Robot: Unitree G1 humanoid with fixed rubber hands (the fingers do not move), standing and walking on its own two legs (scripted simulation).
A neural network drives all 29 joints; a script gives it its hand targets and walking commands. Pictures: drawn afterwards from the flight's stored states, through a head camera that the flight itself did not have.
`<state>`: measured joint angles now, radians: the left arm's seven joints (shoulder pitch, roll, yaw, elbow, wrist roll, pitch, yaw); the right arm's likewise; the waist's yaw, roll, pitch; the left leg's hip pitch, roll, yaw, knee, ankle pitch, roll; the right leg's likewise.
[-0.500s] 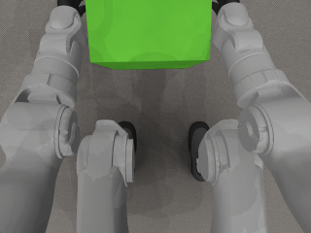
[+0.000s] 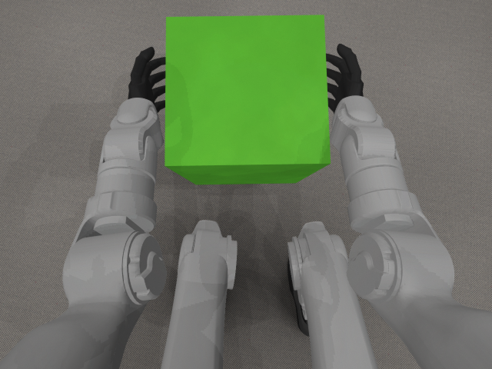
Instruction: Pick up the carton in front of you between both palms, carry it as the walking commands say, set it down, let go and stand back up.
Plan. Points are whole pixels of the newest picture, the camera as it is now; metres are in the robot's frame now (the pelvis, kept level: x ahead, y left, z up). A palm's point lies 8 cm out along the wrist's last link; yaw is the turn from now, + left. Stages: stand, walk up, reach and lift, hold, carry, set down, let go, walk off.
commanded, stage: reach and lift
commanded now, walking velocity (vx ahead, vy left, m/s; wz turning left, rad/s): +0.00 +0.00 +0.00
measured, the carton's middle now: (245, 119) +0.50 +0.03 -0.14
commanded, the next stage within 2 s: none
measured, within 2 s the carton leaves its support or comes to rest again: neither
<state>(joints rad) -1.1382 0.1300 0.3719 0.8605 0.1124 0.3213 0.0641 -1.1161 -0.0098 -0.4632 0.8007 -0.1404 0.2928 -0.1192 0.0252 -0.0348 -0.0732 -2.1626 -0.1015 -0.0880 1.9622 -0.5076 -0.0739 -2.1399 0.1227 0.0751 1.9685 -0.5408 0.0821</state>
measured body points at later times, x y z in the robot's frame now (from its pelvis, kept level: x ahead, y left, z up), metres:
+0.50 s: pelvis +0.03 +0.00 +0.12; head +0.24 +0.01 +0.52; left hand +0.48 +0.18 +0.07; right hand +0.49 -0.13 +0.07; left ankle +0.12 +0.13 -0.40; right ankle +0.12 -0.13 -0.40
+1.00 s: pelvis +0.08 +0.00 +0.27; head +0.18 +0.01 +0.71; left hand +0.44 +0.17 +0.23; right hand +0.45 -0.14 +0.23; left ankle +0.12 +0.13 -0.40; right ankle +0.12 -0.13 -0.40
